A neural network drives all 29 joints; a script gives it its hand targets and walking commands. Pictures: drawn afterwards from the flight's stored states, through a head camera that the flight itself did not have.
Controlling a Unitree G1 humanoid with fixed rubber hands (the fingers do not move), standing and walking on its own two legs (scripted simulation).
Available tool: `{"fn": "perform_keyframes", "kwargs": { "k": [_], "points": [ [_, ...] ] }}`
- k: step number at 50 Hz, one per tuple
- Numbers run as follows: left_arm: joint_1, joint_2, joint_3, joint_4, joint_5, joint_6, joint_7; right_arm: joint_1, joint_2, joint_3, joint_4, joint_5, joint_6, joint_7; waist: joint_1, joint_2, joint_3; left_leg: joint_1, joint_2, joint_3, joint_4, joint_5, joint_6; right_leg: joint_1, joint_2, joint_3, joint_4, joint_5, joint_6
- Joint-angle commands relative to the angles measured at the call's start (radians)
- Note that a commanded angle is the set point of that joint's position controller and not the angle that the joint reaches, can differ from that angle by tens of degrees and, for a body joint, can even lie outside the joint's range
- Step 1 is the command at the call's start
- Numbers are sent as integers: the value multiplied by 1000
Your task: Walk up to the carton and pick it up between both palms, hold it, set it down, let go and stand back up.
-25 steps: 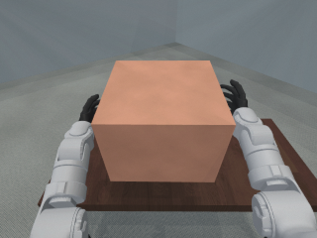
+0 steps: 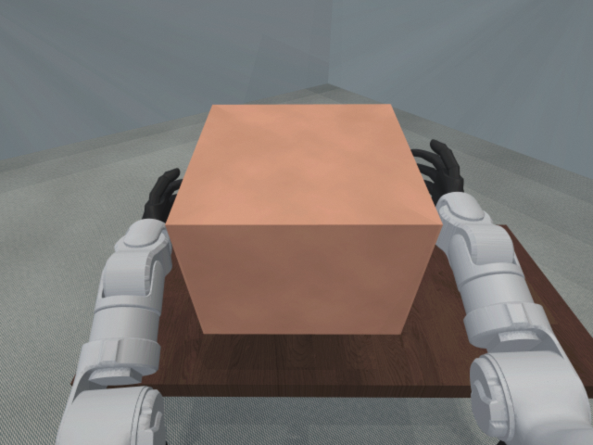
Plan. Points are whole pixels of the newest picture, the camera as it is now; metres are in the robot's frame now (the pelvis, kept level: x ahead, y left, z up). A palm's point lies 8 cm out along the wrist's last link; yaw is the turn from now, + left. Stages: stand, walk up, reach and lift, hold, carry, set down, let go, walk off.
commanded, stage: hold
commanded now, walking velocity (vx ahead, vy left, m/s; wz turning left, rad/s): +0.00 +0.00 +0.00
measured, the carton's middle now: (301, 213) +0.43 +0.02 +0.14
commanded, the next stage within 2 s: none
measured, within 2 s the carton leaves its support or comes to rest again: neither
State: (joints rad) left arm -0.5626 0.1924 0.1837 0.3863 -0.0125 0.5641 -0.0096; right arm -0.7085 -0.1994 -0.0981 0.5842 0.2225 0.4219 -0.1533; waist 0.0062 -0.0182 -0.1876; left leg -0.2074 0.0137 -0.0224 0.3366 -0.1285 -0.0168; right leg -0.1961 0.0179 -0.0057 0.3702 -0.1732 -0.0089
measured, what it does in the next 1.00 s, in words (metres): stands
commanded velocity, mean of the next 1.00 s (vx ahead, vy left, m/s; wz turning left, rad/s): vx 0.00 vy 0.00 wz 0.00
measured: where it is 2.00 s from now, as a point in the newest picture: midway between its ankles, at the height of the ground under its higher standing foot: outside the picture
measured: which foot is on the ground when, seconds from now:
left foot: down 0.00-1.00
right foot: down 0.00-1.00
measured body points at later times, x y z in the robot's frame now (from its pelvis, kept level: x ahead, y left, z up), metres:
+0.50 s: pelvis -0.01 +0.00 +0.00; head -0.08 +0.01 +0.44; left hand +0.35 +0.21 +0.19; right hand +0.38 -0.18 +0.22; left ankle +0.03 +0.13 -0.75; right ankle +0.01 -0.10 -0.75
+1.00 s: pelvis +0.00 +0.00 +0.00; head -0.08 +0.01 +0.44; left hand +0.36 +0.21 +0.19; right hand +0.38 -0.18 +0.22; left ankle +0.03 +0.13 -0.75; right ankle +0.01 -0.10 -0.75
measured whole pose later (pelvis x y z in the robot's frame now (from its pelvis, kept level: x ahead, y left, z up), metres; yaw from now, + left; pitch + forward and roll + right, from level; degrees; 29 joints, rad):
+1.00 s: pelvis +0.00 +0.00 +0.00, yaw +0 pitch -1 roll +0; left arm -0.57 0.19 0.19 0.35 0.02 0.63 -0.02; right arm -0.73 -0.20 -0.12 0.59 0.22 0.46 -0.14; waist 0.01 -0.02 -0.19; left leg -0.20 0.01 -0.02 0.33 -0.12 -0.02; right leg -0.19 0.02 -0.01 0.37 -0.17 -0.01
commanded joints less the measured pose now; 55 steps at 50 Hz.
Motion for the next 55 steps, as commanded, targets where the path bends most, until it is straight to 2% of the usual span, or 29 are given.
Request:
{"fn": "perform_keyframes", "kwargs": {
  "k": [1, 7, 10, 17, 19, 22, 25, 34, 37, 41, 46, 48, 49, 55],
  "points": [
    [-792, -618, -307, -333, -38, -29, -190, -680, 634, 362, -276, 100, -11, 149, -52, -33, -233, 200, -70, -23, -44, 188, 10, 200, 14, 2, -124, 249, 34],
    [-814, -619, -298, -343, -25, -10, -197, -680, 625, 339, -247, 93, 3, 159, -44, -22, -210, 191, -66, -22, -61, 154, 11, 183, 17, 4, -133, 197, 25],
    [-831, -631, -321, -375, -41, -10, -190, -698, 628, 342, -282, 97, -2, 165, -43, -15, -243, 187, -64, -24, -58, 159, 7, 190, 19, 2, -128, 196, 21],
    [-825, -630, -308, -329, -32, 1, -187, -706, 612, 325, -240, 76, 3, 177, -46, -21, -198, 168, -61, -20, -70, 111, 13, 169, 20, -2, -136, 146, 16],
    [-835, -618, -292, -312, -25, 2, -189, -714, 611, 325, -220, 76, 5, 181, -37, -26, -191, 159, -64, -19, -78, 90, 17, 160, 17, -4, -139, 119, 16],
    [-836, -614, -291, -331, -20, 0, -187, -708, 610, 328, -223, 79, 5, 186, -33, -18, -206, 161, -66, -14, -75, 97, 15, 169, 15, -3, -134, 126, 17],
    [-839, -615, -296, -312, -26, 0, -190, -706, 613, 321, -208, 71, 6, 185, -45, -29, -199, 166, -64, -15, -75, 99, 18, 163, 16, -2, -139, 127, 17],
    [-818, -617, -313, -370, -34, -1, -186, -689, 617, 349, -273, 91, 6, 178, -44, -22, -236, 186, -65, -22, -60, 172, 9, 194, 16, -2, -126, 222, 22],
    [-829, -620, -315, -360, -38, 2, -188, -689, 611, 340, -264, 84, 8, 175, -52, -17, -228, 184, -66, -22, -65, 150, 10, 181, 16, -1, -129, 202, 21],
    [-833, -611, -307, -374, -30, 1, -187, -679, 615, 343, -251, 88, 11, 176, -43, -18, -230, 186, -64, -22, -65, 143, 12, 185, 15, 0, -129, 198, 20],
    [-834, -618, -318, -376, -37, 0, -185, -689, 615, 345, -268, 88, 8, 176, -53, -20, -244, 188, -66, -22, -64, 159, 7, 190, 16, -1, -126, 217, 22],
    [-833, -621, -314, -362, -35, 4, -187, -693, 611, 334, -256, 86, 9, 177, -46, -8, -232, 184, -65, -21, -66, 140, 7, 176, 15, -2, -130, 188, 21],
    [-835, -616, -314, -358, -32, 5, -186, -687, 608, 331, -247, 82, 11, 178, -54, -11, -219, 182, -64, -21, -68, 138, 6, 179, 16, -4, -130, 188, 19],
    [-834, -610, -309, -360, -32, 4, -185, -695, 612, 340, -250, 87, 11, 181, -46, -16, -223, 179, -66, -23, -68, 144, 10, 177, 16, -1, -129, 194, 18]
  ]
}}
